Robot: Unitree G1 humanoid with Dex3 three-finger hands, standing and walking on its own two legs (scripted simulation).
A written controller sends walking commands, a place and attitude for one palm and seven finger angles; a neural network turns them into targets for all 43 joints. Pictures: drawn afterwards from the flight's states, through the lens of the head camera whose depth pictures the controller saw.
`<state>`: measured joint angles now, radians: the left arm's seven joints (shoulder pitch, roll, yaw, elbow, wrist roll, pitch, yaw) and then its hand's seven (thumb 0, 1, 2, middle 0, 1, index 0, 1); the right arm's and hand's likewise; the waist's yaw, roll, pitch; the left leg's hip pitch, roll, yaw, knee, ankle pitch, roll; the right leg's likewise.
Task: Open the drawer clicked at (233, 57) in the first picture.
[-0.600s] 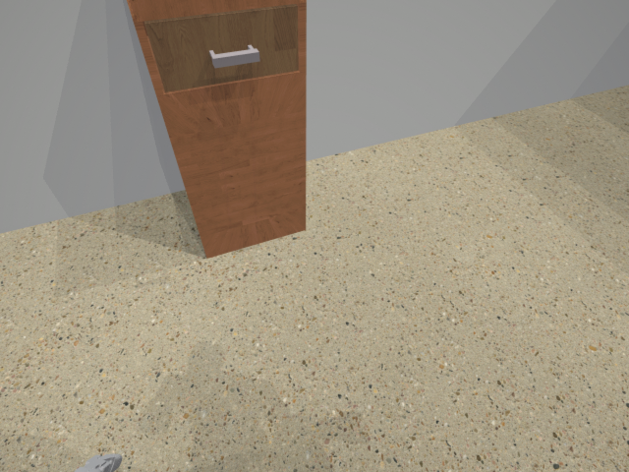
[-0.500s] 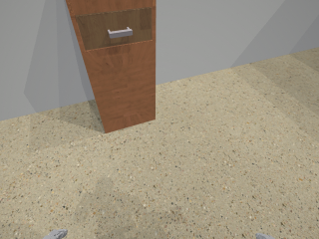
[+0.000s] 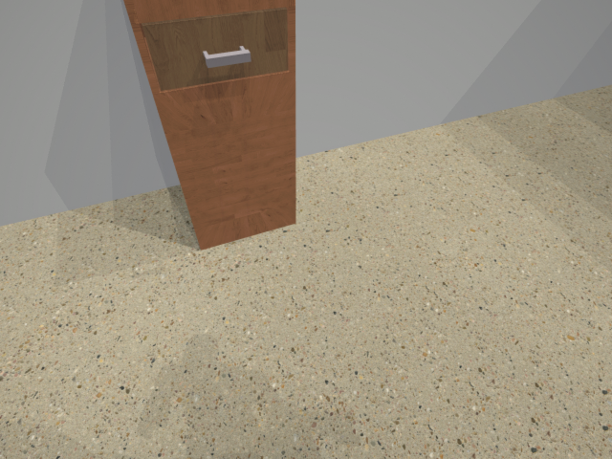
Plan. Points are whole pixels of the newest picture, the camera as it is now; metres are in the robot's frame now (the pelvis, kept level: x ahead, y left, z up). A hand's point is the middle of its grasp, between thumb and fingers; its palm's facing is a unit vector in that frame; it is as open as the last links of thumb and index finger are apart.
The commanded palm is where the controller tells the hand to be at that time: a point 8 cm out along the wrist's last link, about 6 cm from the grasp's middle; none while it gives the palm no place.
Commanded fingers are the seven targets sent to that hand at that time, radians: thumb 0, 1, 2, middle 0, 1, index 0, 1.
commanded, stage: stand and wait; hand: left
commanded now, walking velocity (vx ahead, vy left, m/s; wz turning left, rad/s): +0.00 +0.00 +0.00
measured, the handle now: (226, 55) +1.08 +0.29 +0.03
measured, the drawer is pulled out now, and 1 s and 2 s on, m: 0.00 0.00 0.00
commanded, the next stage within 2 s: look at it before walking up in 0.26 s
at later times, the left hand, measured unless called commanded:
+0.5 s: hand out of the picture +0.08 +0.24 -0.15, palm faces -0.04 -0.94 -0.34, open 7.4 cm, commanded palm none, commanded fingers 0.00 0.90 0.90 -0.20 -0.30 -0.20 -0.30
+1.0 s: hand out of the picture +0.07 +0.24 -0.15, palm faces -0.03 -0.94 -0.34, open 7.4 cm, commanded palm none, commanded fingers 0.00 0.90 0.90 -0.20 -0.30 -0.20 -0.30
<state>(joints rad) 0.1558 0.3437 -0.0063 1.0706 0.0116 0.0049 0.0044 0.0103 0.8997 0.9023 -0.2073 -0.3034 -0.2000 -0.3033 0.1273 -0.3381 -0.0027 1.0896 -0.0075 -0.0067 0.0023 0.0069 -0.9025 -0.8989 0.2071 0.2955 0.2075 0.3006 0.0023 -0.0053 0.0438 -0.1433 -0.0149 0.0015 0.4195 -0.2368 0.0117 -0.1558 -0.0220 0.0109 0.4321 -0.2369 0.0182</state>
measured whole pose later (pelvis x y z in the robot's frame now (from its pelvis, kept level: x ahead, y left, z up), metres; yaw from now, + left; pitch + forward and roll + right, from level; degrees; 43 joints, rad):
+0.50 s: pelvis -0.01 -0.01 +0.00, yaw +0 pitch -2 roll +0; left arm 0.13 0.34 -0.01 1.08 0.01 -0.01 0.00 0.01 0.90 0.90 -0.21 -0.30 -0.20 -0.30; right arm 0.12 -0.33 0.00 1.11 -0.01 -0.01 0.01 0.01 -0.90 -0.90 0.21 0.30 0.21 0.30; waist 0.00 0.00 0.03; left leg -0.14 0.00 0.00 0.39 -0.21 0.00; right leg -0.16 -0.01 0.01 0.41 -0.21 0.01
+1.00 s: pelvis +0.00 -0.01 +0.00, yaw -1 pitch -2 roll +0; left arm 0.14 0.34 -0.01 1.09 0.01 0.00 0.01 0.01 0.90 0.90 -0.21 -0.30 -0.20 -0.30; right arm 0.11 -0.33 0.00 1.11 -0.01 -0.01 0.00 0.01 -0.90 -0.90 0.21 0.30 0.21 0.30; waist 0.00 0.00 0.04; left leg -0.13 0.00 0.01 0.37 -0.21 0.00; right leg -0.14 -0.01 0.01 0.39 -0.21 0.01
